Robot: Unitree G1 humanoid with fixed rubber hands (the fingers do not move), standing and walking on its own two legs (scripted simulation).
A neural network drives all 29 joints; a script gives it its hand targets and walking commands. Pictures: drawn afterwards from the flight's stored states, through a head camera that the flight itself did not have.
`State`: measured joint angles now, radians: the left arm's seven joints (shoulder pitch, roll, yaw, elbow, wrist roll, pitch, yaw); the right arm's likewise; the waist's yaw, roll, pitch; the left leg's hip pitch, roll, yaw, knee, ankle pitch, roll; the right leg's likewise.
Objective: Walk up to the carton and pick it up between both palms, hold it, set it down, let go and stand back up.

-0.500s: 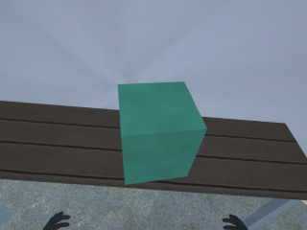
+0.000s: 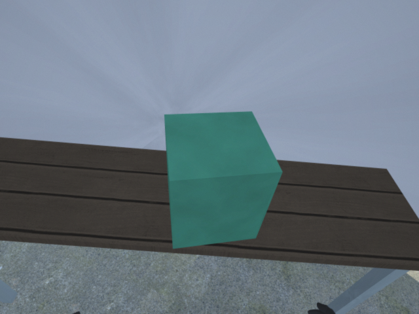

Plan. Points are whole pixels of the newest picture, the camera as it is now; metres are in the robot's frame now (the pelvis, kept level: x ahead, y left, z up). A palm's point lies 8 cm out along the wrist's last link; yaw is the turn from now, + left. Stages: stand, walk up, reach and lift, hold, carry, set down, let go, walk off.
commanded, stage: stand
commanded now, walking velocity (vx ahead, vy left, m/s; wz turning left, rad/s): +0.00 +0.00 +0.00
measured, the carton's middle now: (212, 179) +0.43 +0.01 +0.01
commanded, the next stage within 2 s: none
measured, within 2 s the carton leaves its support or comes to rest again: neither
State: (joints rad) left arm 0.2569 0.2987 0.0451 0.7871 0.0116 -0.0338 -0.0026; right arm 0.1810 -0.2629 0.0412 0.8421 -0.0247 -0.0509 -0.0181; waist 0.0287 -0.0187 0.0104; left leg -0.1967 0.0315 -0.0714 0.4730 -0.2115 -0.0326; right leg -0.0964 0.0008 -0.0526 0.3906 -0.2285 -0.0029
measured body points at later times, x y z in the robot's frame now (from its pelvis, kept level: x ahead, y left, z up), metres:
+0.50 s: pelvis -0.01 +0.00 +0.00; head -0.03 +0.02 +0.45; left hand +0.08 +0.28 -0.13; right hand +0.12 -0.26 -0.11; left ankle +0.03 +0.13 -0.74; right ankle -0.01 -0.13 -0.74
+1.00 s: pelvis -0.01 +0.00 +0.00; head -0.03 +0.02 +0.45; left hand +0.06 +0.28 -0.13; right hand +0.10 -0.26 -0.12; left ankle +0.03 +0.13 -0.74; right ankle -0.01 -0.13 -0.74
